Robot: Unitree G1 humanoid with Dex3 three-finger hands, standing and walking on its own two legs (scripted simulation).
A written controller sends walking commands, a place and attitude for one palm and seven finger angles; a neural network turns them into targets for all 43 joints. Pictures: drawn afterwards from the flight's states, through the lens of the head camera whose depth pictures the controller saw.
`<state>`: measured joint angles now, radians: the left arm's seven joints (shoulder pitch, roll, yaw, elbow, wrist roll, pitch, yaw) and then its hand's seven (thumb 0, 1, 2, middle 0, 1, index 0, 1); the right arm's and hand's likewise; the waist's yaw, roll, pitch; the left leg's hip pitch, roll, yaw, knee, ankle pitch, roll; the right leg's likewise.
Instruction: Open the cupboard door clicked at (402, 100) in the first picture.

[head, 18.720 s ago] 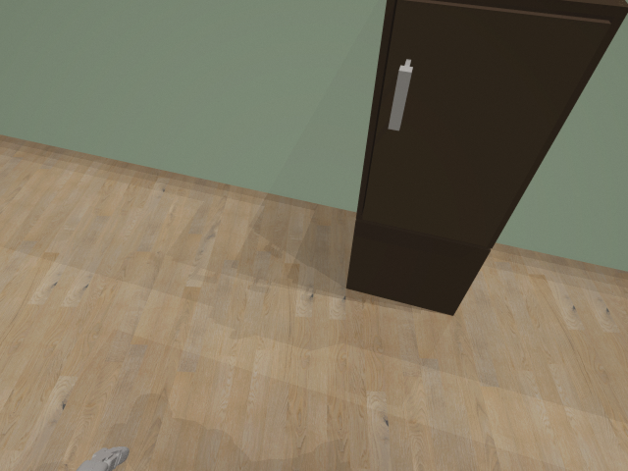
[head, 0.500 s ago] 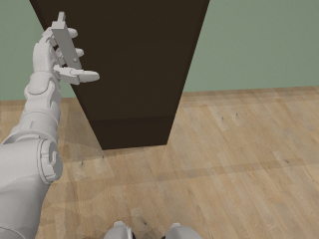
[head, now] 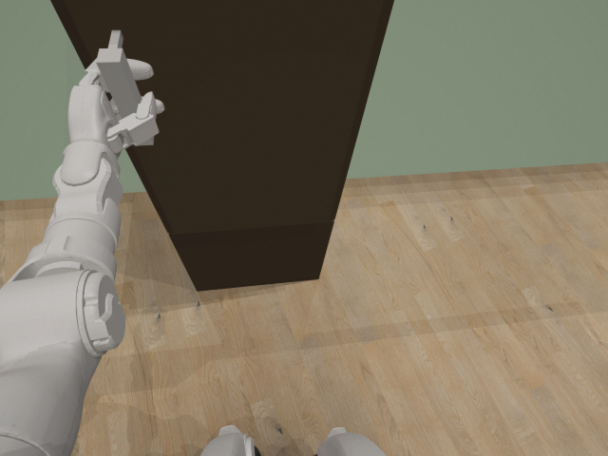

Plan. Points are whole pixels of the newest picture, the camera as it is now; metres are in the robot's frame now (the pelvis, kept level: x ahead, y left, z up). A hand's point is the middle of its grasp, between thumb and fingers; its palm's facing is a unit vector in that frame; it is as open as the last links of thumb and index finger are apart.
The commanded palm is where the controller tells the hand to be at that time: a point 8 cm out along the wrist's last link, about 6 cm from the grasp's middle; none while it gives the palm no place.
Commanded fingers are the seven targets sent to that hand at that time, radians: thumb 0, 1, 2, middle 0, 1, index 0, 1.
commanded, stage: close the thumb around the handle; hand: left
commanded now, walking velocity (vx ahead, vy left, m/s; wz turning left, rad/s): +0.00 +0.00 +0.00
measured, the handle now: (131, 90) +0.57 +0.17 +0.12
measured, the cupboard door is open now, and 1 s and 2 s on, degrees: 0 35 46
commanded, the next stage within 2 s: pull the door open along its arc in 0.02 s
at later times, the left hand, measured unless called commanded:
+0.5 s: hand (152, 143) +0.49 +0.14 +0.11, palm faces +0.02 -1.00 +0.00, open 6.0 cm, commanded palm +0.43 +0.19 +0.11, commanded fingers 0.00 0.90 0.90 -0.40 -1.35 -0.40 -1.35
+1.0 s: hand (230, 230) +0.35 +0.05 +0.12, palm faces +0.41 -0.91 +0.01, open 6.3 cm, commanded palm +0.29 +0.08 +0.11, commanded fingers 0.00 0.90 0.90 -0.40 -1.35 -0.40 -1.35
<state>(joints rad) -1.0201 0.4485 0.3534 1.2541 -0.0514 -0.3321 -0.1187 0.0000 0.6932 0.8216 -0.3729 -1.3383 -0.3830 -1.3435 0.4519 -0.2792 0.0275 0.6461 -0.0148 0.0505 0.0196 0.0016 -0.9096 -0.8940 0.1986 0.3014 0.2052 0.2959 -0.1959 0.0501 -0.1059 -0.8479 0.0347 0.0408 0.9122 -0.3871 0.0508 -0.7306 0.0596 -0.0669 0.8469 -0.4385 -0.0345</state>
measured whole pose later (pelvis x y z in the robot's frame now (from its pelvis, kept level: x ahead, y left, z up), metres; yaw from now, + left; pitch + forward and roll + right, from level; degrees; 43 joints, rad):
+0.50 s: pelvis +0.01 -0.01 +0.01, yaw -1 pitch +16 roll -2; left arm -0.73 0.34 0.31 0.97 -0.13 -0.31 -0.12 0.00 0.69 0.73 -0.35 -1.35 -0.35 -1.35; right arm 0.46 -0.28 0.01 0.60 0.01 0.08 0.03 0.00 -0.91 -0.89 0.20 0.30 0.20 0.30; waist -0.14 0.05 -0.14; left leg -0.73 0.04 0.07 0.84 -0.38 0.04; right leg -0.64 0.07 -0.03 0.80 -0.44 -0.04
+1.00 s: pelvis +0.00 -0.03 +0.02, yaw +3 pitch +7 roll +0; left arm -0.21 -0.13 -0.09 0.28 0.04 -0.06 0.58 0.00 0.65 0.75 -0.32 -1.32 -0.34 -1.32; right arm 0.19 -0.20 0.01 0.54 -0.04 0.08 0.05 0.01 -0.91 -0.89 0.20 0.30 0.20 0.30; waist -0.02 0.04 -0.13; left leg -0.54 0.01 0.02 0.77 -0.35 0.00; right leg -0.45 0.04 -0.08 0.78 -0.45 -0.08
